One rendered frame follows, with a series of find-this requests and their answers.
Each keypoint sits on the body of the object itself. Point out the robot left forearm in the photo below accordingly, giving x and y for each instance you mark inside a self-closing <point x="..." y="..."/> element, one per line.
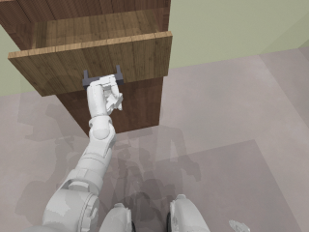
<point x="88" y="174"/>

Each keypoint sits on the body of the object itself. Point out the robot thigh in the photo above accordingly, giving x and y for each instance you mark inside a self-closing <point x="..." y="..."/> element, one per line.
<point x="117" y="220"/>
<point x="185" y="214"/>

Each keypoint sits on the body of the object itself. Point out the handle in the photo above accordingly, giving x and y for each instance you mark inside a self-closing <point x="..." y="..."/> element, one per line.
<point x="86" y="81"/>

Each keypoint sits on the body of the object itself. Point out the drawer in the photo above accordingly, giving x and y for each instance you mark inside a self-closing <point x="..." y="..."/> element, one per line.
<point x="63" y="49"/>

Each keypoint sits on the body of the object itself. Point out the right robot thigh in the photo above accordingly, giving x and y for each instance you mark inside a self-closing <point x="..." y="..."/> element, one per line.
<point x="185" y="214"/>

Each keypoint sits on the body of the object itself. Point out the robot left hand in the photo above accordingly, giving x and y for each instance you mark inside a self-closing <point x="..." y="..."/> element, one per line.
<point x="101" y="91"/>

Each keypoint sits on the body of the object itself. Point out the robot right hand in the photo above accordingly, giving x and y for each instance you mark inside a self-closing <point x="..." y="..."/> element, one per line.
<point x="238" y="227"/>

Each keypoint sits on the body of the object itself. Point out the cabinet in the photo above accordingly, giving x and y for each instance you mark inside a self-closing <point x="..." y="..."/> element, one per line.
<point x="141" y="99"/>

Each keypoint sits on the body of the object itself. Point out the robot left upper arm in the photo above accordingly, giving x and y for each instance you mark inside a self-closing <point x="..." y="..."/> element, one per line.
<point x="69" y="211"/>

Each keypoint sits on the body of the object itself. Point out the left robot thigh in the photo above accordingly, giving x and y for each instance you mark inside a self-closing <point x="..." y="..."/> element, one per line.
<point x="117" y="220"/>

